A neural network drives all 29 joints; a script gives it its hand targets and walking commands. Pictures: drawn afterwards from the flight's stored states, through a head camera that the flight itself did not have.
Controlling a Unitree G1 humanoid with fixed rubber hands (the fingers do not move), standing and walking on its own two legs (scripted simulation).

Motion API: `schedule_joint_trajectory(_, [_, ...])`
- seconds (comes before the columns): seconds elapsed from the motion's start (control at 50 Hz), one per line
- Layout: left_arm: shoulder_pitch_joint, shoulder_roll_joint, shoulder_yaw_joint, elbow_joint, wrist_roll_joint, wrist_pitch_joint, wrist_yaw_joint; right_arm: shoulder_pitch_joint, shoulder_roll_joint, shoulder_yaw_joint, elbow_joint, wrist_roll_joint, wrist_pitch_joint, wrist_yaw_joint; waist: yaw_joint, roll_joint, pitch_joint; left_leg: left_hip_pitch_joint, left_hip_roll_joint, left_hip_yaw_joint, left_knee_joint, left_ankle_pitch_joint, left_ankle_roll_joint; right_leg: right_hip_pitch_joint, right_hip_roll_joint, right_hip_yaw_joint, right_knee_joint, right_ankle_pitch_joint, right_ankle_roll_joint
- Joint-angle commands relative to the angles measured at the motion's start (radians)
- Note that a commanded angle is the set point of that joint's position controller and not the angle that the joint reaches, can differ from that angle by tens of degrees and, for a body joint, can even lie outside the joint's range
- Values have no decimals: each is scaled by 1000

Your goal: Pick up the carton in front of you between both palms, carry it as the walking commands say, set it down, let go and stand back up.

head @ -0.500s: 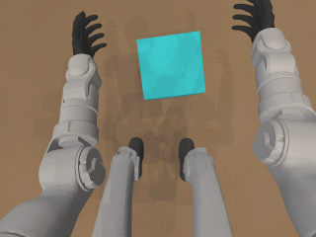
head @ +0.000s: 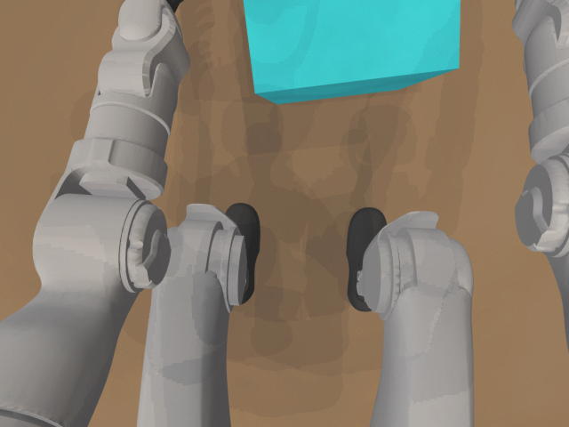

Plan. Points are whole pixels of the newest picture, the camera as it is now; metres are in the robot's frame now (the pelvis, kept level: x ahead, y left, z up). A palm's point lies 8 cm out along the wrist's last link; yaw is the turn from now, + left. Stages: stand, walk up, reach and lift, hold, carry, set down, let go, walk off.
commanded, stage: reach and lift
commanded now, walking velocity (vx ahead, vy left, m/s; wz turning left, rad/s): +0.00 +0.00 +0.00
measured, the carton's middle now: (338, 11) +0.56 -0.06 -0.28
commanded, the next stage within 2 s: none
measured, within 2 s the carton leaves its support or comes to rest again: leaves its support in 1.02 s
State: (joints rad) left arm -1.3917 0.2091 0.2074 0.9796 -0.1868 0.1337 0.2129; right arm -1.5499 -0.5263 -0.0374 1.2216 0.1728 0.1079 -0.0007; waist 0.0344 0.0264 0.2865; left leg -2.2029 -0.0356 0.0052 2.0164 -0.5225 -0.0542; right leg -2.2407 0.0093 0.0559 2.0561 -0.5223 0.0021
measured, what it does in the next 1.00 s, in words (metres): stands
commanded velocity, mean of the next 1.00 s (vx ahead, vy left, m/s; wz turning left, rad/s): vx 0.00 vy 0.00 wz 0.00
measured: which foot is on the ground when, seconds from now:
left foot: down 0.00-1.00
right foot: down 0.00-1.00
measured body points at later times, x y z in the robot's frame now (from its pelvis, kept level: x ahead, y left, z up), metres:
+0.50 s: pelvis +0.01 +0.00 -0.04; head +0.38 -0.05 +0.20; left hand +0.56 +0.12 -0.22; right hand +0.57 -0.23 -0.22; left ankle +0.13 +0.13 -0.37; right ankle +0.11 -0.12 -0.37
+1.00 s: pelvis +0.01 -0.01 -0.05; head +0.37 -0.06 +0.20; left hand +0.57 +0.10 -0.21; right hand +0.58 -0.20 -0.22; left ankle +0.13 +0.13 -0.37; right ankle +0.11 -0.12 -0.37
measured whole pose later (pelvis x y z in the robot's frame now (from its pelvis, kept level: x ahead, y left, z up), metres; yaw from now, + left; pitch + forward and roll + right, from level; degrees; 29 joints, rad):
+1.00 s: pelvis +0.01 -0.01 -0.05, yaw +1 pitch +37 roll +4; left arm -1.47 0.14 0.39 1.01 -0.04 0.18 0.18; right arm -1.55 -0.40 -0.05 1.14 0.06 0.20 -0.01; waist -0.01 0.07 0.35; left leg -2.27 -0.07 -0.02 2.19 -0.56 -0.09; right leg -2.30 -0.01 0.03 2.24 -0.58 -0.03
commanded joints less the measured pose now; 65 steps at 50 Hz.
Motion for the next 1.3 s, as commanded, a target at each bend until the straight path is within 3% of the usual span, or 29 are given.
schedule_joint_trajectory(0.0, [-284,117,15,-30,8,-32,-11,-328,-135,5,-32,5,-27,-1,-2,-100,-1126,554,-8,65,-91,151,-9,591,-20,-36,-146,136,4])
schedule_joint_trajectory(0.14, [-364,167,-7,4,-34,-81,-22,-421,-147,76,-35,51,-63,-21,4,-123,-1200,523,-3,81,19,262,-11,711,-25,-9,-43,280,11])
schedule_joint_trajectory(0.22, [-332,127,-60,8,-73,-97,-12,-394,-148,85,-69,75,-79,-30,-23,-81,-1237,574,-17,89,56,336,-16,707,-16,-12,-16,356,8])
schedule_joint_trajectory(0.3, [-267,79,-88,-1,-96,-99,-12,-327,-131,86,-82,64,-83,-33,-45,-107,-1257,528,-33,94,61,360,-21,768,-13,-15,-8,431,6])
schedule_joint_trajectory(0.38, [-226,88,-45,38,-70,-101,-10,-288,-82,77,-55,48,-74,-28,-24,-135,-1142,438,-41,93,44,290,-18,702,-18,-13,-22,364,10])
schedule_joint_trajectory(0.5, [-248,95,7,50,-12,-106,-8,-301,-49,77,-38,38,-70,-19,3,-124,-1052,443,-36,80,24,250,-10,585,-16,-16,-42,263,14])
schedule_joint_trajectory(0.6, [-322,15,-36,35,-26,-105,-15,-357,19,112,-39,48,-70,-13,-17,-107,-1048,496,-46,74,15,233,-6,564,-5,-21,-57,225,8])
schedule_joint_trajectory(0.66, [-348,-48,-29,39,-8,-102,-19,-381,71,98,-35,11,-66,-12,-37,-94,-1041,528,-62,77,15,222,-8,571,7,-25,-63,212,5])
schedule_joint_trajectory(0.7, [-408,-207,-45,28,18,-96,-49,-437,275,140,-47,9,-56,23,-17,-103,-1030,542,-75,80,10,215,0,569,21,-31,-66,196,4])
schedule_joint_trajectory(0.76, [-574,-644,-90,-3,77,-54,-170,-534,733,183,-61,-24,-18,144,-28,-95,-965,482,-103,85,33,193,6,539,52,-35,-49,199,-7])
schedule_joint_trajectory(0.82, [-584,-841,-63,-38,132,-4,-256,-471,952,140,-111,-70,25,225,-39,-85,-913,448,-120,98,47,174,13,495,67,-51,-43,195,-14])
schedule_joint_trajectory(0.86, [-577,-899,-59,-57,137,16,-287,-440,1019,126,-150,-80,47,254,-47,-84,-933,430,-122,104,55,198,22,481,74,-61,-41,223,-17])
schedule_joint_trajectory(0.98, [-583,-1065,-169,-163,44,35,-302,-475,1162,207,-366,-9,66,262,-61,-77,-1286,494,-131,124,75,365,20,674,78,-76,-19,442,-8])
schedule_joint_trajectory(1.04, [-595,-1143,-246,-262,-4,56,-291,-514,1222,277,-537,26,81,239,-75,-115,-1584,522,-138,125,60,447,10,906,83,-83,-17,609,0])
schedule_joint_trajectory(1.1, [-612,-1182,-306,-380,-11,86,-287,-500,1293,315,-665,23,117,210,-74,-174,-1794,468,-148,130,22,438,2,1115,93,-86,-28,721,9])
schedule_joint_trajectory(1.14, [-625,-1177,-341,-452,-1,104,-287,-422,1333,313,-662,-6,148,195,-91,-181,-1787,437,-153,130,-12,380,0,1137,105,-95,-64,678,17])
schedule_joint_trajectory(1.18, [-618,-1176,-358,-471,23,120,-289,-351,1374,289,-619,-40,173,192,-90,-164,-1711,446,-156,128,-57,313,2,1049,117,-106,-117,554,23])
schedule_joint_trajectory(1.22, [-588,-1168,-328,-435,67,135,-290,-302,1407,250,-551,-73,191,196,-64,-144,-1580,472,-158,123,-106,225,10,892,125,-118,-179,385,26])
schedule_joint_trajectory(1.28, [-517,-1154,-197,-330,186,160,-292,-263,1429,144,-424,-147,213,221,-11,-121,-1348,464,-157,120,-186,88,23,689,130,-120,-266,155,19])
